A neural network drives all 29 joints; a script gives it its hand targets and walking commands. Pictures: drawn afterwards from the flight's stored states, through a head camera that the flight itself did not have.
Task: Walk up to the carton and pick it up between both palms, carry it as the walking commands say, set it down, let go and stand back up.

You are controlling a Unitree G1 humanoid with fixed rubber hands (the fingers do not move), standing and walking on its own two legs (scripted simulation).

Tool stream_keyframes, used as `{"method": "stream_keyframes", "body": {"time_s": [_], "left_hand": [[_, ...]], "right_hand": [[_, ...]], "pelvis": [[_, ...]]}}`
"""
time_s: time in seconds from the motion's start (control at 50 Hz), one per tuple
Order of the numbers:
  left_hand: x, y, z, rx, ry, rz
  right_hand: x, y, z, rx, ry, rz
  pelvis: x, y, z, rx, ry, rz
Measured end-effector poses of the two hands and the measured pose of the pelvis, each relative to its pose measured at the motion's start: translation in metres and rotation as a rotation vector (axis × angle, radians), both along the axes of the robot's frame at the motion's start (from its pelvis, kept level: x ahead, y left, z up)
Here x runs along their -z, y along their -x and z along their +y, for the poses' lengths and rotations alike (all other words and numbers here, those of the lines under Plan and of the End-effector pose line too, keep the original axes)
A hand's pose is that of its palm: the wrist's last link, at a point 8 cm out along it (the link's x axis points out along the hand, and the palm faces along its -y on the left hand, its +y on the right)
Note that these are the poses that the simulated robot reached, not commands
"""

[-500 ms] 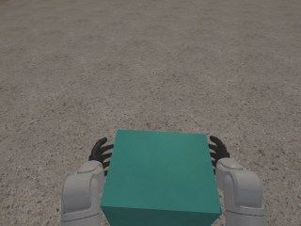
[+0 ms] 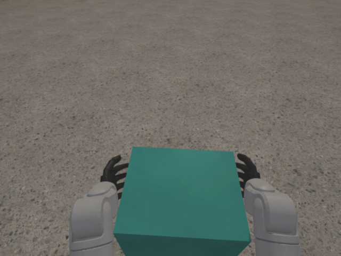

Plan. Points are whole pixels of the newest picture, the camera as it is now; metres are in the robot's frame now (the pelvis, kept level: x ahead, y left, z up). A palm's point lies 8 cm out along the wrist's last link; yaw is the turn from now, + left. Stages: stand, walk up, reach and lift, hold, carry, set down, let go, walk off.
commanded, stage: carry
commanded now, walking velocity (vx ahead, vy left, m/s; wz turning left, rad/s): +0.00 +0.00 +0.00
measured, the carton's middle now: (178, 214) +0.24 +0.00 +0.02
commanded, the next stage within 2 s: none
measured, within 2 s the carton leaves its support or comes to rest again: neither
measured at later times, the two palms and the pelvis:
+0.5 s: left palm (109, 190) +0.26 +0.15 +0.09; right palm (250, 187) +0.26 -0.15 +0.09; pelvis +0.00 +0.00 +0.00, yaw +0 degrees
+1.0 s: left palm (83, 200) +0.24 +0.20 +0.08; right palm (225, 193) +0.26 -0.10 +0.08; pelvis -0.01 +0.05 -0.01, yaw +1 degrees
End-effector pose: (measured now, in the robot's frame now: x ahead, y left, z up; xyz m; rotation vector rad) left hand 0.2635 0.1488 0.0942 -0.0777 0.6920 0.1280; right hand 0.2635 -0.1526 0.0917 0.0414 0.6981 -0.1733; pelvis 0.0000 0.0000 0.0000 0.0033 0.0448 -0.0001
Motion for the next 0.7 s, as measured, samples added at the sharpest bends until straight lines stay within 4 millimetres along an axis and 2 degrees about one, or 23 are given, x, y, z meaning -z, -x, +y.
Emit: {"method": "stream_keyframes", "body": {"time_s": [0.56,0.7], "left_hand": [[0.001,0.001,0.001,-0.001,-0.007,-0.003],[0.006,0.006,0.011,-0.003,-0.016,0.0]], "right_hand": [[0.002,0.0,0.001,-0.002,-0.004,-0.003],[0.008,0.004,0.011,-0.007,-0.008,0.0]], "pelvis": [[0.0,0.001,0.001,-0.002,-0.003,0.0],[0.004,0.004,0.01,-0.009,-0.003,0.01]]}}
